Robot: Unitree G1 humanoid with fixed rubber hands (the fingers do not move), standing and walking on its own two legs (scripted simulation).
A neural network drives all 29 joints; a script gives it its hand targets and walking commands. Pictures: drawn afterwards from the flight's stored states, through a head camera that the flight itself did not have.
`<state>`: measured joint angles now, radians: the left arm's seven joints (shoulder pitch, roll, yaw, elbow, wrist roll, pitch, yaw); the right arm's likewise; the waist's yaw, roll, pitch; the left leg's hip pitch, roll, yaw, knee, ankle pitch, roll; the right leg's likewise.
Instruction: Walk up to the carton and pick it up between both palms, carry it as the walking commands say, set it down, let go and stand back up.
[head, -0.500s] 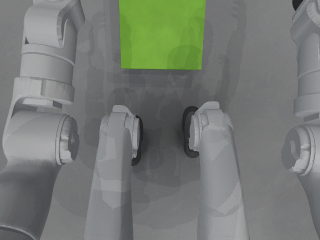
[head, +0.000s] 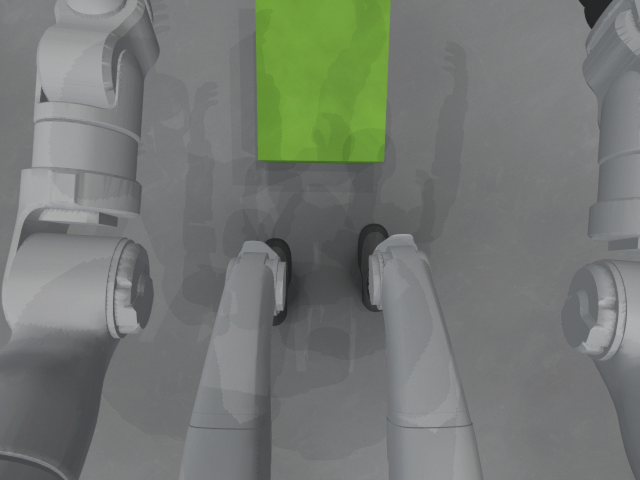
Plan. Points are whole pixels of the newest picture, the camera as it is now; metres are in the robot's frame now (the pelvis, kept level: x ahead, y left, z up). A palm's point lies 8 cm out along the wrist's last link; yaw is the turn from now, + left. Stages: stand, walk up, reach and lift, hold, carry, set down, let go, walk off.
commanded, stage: set down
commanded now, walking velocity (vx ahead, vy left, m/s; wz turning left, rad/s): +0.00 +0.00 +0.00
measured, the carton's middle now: (321, 88) +0.56 +0.00 -0.55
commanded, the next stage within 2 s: let go in 0.02 s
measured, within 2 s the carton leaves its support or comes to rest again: neither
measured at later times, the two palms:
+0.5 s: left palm (5, 65) +0.47 +0.22 -0.03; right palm out of the picture +0.44 -0.26 -0.01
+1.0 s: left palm out of the picture +0.30 +0.25 +0.08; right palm out of the picture +0.28 -0.24 +0.08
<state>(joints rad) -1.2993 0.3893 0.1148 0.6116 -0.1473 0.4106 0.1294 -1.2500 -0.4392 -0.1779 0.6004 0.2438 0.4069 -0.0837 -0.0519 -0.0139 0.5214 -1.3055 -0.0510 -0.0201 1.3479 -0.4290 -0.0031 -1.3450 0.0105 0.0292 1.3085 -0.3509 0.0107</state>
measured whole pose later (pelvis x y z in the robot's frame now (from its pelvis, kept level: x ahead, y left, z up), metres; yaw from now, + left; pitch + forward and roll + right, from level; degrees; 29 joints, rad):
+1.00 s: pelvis +0.11 +0.01 +0.14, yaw -1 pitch +2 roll -1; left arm 0.14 0.24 0.08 0.51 -0.07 0.09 -0.03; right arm 0.16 -0.23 -0.09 0.52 0.05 0.08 0.11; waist -0.03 -0.01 -0.02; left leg -0.32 -0.03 -0.04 0.63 -0.34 0.02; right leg -0.36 0.01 0.03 0.59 -0.27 0.01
